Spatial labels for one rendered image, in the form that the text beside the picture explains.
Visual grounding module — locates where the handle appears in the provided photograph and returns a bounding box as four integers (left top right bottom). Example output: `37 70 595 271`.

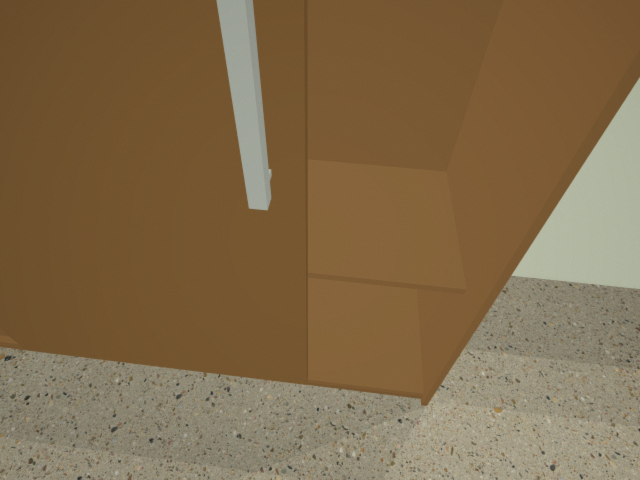
216 0 272 210

